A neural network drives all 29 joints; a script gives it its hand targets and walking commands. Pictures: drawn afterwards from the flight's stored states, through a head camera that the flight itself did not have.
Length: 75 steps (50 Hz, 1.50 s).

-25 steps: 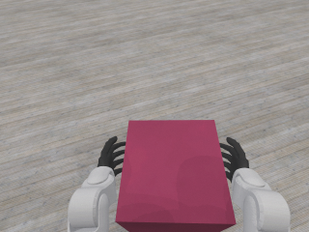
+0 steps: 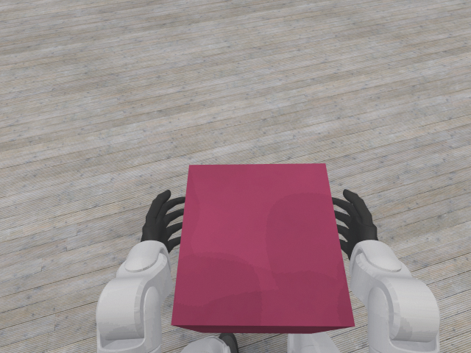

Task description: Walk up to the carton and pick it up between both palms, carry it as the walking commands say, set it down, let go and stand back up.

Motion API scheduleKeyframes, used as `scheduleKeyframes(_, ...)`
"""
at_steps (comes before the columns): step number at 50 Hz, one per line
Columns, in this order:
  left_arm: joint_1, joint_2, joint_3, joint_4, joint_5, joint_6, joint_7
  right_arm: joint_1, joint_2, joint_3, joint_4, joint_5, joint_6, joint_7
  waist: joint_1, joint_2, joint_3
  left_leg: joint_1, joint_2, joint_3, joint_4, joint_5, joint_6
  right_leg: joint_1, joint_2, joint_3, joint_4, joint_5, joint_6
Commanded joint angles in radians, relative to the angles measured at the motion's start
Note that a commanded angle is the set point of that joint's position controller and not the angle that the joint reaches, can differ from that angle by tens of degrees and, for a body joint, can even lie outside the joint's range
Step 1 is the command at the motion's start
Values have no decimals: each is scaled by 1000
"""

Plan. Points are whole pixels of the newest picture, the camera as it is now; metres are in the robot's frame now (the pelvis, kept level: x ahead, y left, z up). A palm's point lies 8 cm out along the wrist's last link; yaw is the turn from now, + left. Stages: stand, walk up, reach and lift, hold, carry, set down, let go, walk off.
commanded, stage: carry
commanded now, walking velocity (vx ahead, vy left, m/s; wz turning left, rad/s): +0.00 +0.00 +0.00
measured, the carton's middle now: (256, 258) +0.26 +0.00 -0.01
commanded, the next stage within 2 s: none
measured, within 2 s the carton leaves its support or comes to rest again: neither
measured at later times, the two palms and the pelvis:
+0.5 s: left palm (175, 187) +0.34 +0.13 +0.08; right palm (359, 184) +0.35 -0.16 +0.07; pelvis +0.09 -0.03 +0.00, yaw +3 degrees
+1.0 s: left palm (172, 194) +0.35 +0.14 +0.03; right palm (339, 187) +0.37 -0.15 +0.03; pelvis +0.09 -0.02 +0.00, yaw +3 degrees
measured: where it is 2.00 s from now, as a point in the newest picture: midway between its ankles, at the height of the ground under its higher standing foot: outside the picture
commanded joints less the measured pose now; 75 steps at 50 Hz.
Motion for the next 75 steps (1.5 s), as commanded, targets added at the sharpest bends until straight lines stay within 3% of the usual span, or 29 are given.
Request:
scheduleKeyframes(1,-314,-936,-674,-154,-295,-31,-136,-308,902,629,-147,271,-48,150,14,146,-522,376,289,-186,-32,781,92,126,11,3,-172,76,-21)
scheduleKeyframes(3,-303,-914,-681,-157,-298,-22,-139,-277,869,621,-149,256,-44,146,11,161,-522,381,280,-177,-8,770,86,150,25,-11,-278,103,-28)
scheduleKeyframes(5,-286,-894,-681,-148,-296,-7,-144,-266,840,616,-145,242,-33,140,26,134,-507,356,248,-152,33,689,55,225,26,-44,-488,214,-30)
scheduleKeyframes(6,-282,-886,-680,-142,-293,1,-147,-265,825,612,-139,236,-25,137,36,110,-507,312,231,-141,51,583,24,310,2,-49,-595,353,-29)
scheduleKeyframes(7,-289,-873,-678,-135,-289,9,-149,-266,815,609,-131,229,-17,133,32,60,-500,277,200,-145,63,438,-11,360,-41,-4,-624,459,-29)
scheduleKeyframes(8,-310,-848,-674,-116,-285,13,-152,-261,798,605,-114,218,-5,129,17,-35,-485,232,154,-135,60,206,-53,376,-140,97,-593,694,-55)
scheduleKeyframes(9,-329,-835,-666,-104,-281,16,-155,-284,798,615,-112,218,4,128,9,-102,-455,233,139,-141,28,30,-76,351,-170,124,-584,747,-78)
scheduleKeyframes(10,-340,-826,-657,-94,-278,23,-157,-300,802,618,-103,219,11,125,6,-105,-419,233,148,-149,-4,9,-82,332,-164,113,-593,685,-71)
scheduleKeyframes(12,-353,-816,-644,-72,-267,34,-157,-323,802,615,-86,217,21,123,10,-39,-378,242,170,-160,-31,126,-83,306,-128,74,-608,523,-37)
scheduleKeyframes(16,-339,-787,-591,11,-234,51,-143,-346,782,596,-28,227,40,124,10,-11,-361,245,186,-172,-26,267,-91,316,-104,49,-603,528,-34)
scheduleKeyframes(19,-352,-732,-498,173,-165,24,-141,-368,732,514,129,185,16,134,11,11,-349,238,179,-175,-23,281,-93,320,-102,46,-595,527,-41)
scheduleKeyframes(23,-473,-721,-386,344,-91,-99,-157,-492,734,414,322,138,-106,165,15,20,-326,229,171,-189,-40,198,-99,315,-93,48,-605,440,-50)
scheduleKeyframes(25,-536,-738,-378,302,-107,-155,-153,-552,762,411,290,154,-162,165,18,17,-340,235,169,-192,-41,158,-97,315,-91,52,-611,409,-54)
scheduleKeyframes(26,-550,-771,-407,233,-137,-165,-147,-575,794,443,213,184,-174,157,18,15,-356,242,167,-192,-36,160,-94,319,-90,52,-610,413,-55)
scheduleKeyframes(33,-450,-658,-363,339,-91,-229,-142,-440,677,369,335,102,-247,140,16,19,-427,296,167,-174,24,345,-77,348,-82,35,-555,565,-58)
scheduleKeyframes(41,-455,-563,-290,407,-64,-357,-150,-438,589,292,392,62,-381,145,13,18,-402,289,171,-187,16,285,-68,332,-73,21,-559,466,-58)
scheduleKeyframes(52,-451,-470,-226,519,-15,-500,-151,-431,488,236,500,36,-524,157,13,33,-408,296,176,-201,24,312,-59,313,-65,5,-552,407,-65)
scheduleKeyframes(63,-436,-555,-329,456,-48,-467,-167,-414,569,331,434,62,-491,171,12,36,-411,302,177,-199,38,372,-48,291,-61,3,-532,415,-70)
scheduleKeyframes(75,-462,-609,-351,439,-66,-401,-176,-445,627,342,423,69,-424,177,14,27,-387,275,173,-197,9,274,-53,295,-58,17,-548,375,-75)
